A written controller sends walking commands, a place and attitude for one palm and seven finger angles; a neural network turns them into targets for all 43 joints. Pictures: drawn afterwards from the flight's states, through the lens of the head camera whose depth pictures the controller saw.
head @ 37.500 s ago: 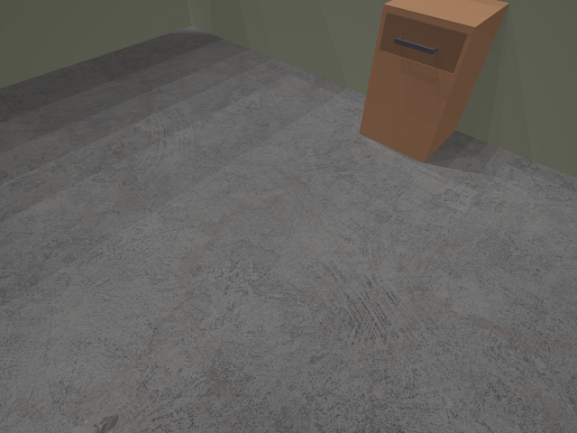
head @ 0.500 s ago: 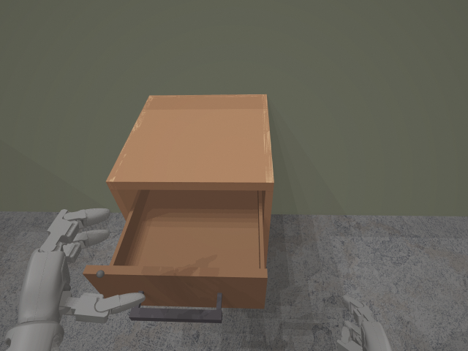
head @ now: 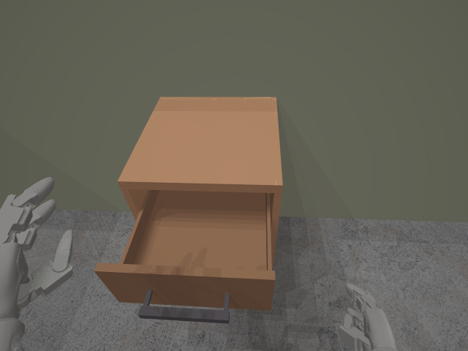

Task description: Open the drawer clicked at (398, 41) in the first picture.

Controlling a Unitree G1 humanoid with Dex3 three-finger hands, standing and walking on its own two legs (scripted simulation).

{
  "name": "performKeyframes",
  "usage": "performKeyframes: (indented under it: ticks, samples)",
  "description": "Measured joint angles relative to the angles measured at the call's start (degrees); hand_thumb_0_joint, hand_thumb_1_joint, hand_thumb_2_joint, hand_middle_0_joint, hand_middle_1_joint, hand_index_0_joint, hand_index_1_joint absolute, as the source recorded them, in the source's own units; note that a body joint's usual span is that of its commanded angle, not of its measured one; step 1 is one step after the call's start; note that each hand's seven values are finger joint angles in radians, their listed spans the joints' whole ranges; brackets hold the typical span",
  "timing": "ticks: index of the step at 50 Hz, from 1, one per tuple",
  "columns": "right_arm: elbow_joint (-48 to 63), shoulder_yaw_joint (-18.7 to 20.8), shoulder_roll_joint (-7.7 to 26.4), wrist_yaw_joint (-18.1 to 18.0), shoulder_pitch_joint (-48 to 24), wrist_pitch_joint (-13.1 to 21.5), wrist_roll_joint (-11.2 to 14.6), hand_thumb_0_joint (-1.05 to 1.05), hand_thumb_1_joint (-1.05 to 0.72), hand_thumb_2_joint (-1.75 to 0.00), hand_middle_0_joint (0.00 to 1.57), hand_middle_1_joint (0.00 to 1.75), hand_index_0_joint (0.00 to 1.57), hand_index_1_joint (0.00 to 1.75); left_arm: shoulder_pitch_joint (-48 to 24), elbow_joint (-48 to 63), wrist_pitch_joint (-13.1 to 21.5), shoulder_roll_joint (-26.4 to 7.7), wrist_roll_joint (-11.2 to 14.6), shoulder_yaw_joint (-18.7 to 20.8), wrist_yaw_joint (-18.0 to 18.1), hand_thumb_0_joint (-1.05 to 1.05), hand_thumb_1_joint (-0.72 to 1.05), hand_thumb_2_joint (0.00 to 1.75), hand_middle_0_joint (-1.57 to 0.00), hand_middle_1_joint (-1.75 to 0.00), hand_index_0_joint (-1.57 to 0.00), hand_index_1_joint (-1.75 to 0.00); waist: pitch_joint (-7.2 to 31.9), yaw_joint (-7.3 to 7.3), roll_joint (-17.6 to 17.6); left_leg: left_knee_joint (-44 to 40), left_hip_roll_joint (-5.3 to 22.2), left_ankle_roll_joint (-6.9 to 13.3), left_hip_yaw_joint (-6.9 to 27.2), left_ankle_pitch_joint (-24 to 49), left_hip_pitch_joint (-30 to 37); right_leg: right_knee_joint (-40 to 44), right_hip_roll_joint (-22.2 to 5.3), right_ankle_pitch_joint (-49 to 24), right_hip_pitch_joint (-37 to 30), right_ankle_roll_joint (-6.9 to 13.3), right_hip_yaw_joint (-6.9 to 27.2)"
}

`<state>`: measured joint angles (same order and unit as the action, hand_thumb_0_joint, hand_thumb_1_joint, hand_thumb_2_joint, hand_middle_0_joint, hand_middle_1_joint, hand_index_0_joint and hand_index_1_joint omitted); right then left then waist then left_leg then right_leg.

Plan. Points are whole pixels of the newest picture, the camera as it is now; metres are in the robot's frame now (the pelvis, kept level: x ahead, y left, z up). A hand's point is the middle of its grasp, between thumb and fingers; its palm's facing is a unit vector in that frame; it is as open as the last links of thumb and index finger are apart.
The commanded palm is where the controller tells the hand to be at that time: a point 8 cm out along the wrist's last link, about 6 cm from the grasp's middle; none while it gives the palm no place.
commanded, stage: draw the hand back to the body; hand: left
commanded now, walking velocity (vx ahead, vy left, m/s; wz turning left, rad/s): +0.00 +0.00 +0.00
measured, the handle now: (186, 305) +0.26 +0.15 -0.17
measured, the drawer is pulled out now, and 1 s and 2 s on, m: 0.24 0.24 0.24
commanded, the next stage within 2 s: step back with the hand held close in 0.16 s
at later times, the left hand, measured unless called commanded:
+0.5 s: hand (70, 269) +0.18 +0.23 +0.14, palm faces +0.34 -0.83 -0.45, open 7.4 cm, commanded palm +0.11 +0.28 +0.17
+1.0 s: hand (48, 318) +0.12 +0.23 +0.14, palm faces +0.35 -0.82 -0.45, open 7.4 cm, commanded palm +0.07 +0.27 +0.17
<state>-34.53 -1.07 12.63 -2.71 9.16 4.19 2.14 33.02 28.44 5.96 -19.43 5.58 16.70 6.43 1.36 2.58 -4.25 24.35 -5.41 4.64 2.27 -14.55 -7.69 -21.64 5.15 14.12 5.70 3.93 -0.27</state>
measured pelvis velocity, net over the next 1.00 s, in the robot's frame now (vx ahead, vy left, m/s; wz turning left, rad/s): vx -0.07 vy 0.00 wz -0.02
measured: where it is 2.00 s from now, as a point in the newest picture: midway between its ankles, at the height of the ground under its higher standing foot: outside the picture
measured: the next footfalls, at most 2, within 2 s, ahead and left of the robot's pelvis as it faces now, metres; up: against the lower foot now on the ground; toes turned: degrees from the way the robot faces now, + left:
left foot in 1.34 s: -0.06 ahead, +0.12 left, +0.00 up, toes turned +2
left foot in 1.84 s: -0.15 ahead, +0.07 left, +0.00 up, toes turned +5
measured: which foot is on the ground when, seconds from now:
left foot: down 0.00-1.00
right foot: down 0.00-1.00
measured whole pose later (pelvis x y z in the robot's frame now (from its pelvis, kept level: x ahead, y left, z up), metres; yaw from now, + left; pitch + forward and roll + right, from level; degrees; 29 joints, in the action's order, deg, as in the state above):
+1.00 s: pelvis -0.07 +0.00 -0.01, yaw -1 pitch +2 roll -1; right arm -32.3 -0.7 10.5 -4.0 10.4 3.1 -1.8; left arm 39.3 36.0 6.9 -21.3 2.2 19.8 10.4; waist 0.6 -0.7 -0.2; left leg 33.5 -4.0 4.3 0.9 -12.6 -22.5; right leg -33.1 5.7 17.2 21.6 1.2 -1.5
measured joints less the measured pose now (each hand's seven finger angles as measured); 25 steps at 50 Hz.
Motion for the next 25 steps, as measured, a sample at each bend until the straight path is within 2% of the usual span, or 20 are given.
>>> performKeyframes:
  ticks: [8,14,16,20,22,25]
  samples:
    - [-0.3,-0.4,0.0,-0.2,0.7,-0.1,-0.2,0.01,-0.90,-0.90,0.20,0.30,0.20,0.30,0.5,-0.2,-0.9,0.3,-0.3,-1.8,0.0,0.02,0.84,0.88,-0.21,-0.34,-0.21,-0.33,-0.3,0.27,0.5,-0.3,0.2,-0.1,0.1,0.4,0.1,0.8,0.2,-0.7,-0.3,0.1,-0.1]
    - [-0.9,-0.3,0.1,-0.3,1.0,-0.2,-0.1,0.01,-0.90,-0.90,0.20,0.30,0.20,0.30,0.3,0.2,-0.6,-0.3,-0.2,-1.0,0.3,0.02,0.88,0.90,-0.21,-0.31,-0.21,-0.31,-0.3,-0.09,0.2,-0.4,0.3,-0.2,0.0,0.4,0.4,1.0,0.3,-0.8,-0.6,0.2,0.0]
    - [0.1,-0.1,0.1,-0.5,1.5,-0.5,-0.2,0.01,-0.90,-0.90,0.20,0.30,0.20,0.30,-0.7,0.6,0.1,-1.4,-0.7,0.6,0.1,0.02,0.88,0.90,-0.21,-0.31,-0.21,-0.31,-0.7,-0.16,0.2,0.1,0.5,-0.2,0.2,0.3,-0.4,1.2,0.5,-1.0,-0.3,0.3,-0.2]
    - [1.0,0.3,0.2,-0.2,0.7,-1.5,-1.2,0.01,-0.90,-0.90,0.20,0.30,0.20,0.30,-1.5,1.8,3.9,-2.9,-1.8,5.2,1.3,0.02,0.89,0.90,-0.21,-0.30,-0.21,-0.30,-2.2,-1.47,0.9,1.6,1.0,-0.5,0.6,0.5,-3.4,1.5,1.0,-2.0,2.0,0.4,-0.8]
    - [1.3,0.7,0.4,0.1,0.3,-2.3,-1.3,0.01,-0.90,-0.90,0.20,0.30,0.20,0.30,-0.4,2.1,4.5,-1.8,-2.1,5.2,1.5,0.02,0.89,0.90,-0.21,-0.30,-0.21,-0.30,-2.7,-2.10,1.2,2.1,1.2,-0.5,0.4,0.6,-4.9,1.2,1.1,-2.4,3.4,0.3,-0.7]
    - [1.7,1.5,0.6,0.3,0.1,-3.5,-1.1,0.01,-0.90,-0.90,0.20,0.30,0.20,0.30,2.6,2.3,3.6,-0.1,-2.6,2.9,1.5,0.02,0.89,0.90,-0.20,-0.30,-0.21,-0.30,-2.9,-3.18,2.0,2.5,1.1,-0.4,0.1,0.9,-6.7,0.2,1.1,-2.4,5.5,0.2,-0.5]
